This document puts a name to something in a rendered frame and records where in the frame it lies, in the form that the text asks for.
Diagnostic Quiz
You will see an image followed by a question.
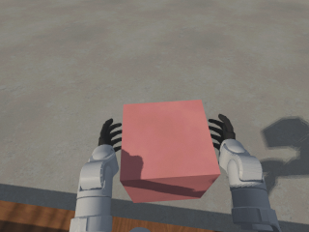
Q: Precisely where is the robot right forearm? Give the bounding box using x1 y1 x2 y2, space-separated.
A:
218 138 282 232

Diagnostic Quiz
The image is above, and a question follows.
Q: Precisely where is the left robot hand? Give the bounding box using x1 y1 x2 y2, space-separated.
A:
98 118 123 153

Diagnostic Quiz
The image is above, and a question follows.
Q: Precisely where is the robot left forearm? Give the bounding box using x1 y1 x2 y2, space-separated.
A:
69 144 119 232

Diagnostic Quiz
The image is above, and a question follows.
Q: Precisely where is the carton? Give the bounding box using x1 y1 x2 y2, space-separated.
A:
120 100 221 203

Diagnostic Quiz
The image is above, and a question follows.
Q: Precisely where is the right robot hand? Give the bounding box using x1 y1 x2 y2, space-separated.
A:
208 114 236 150

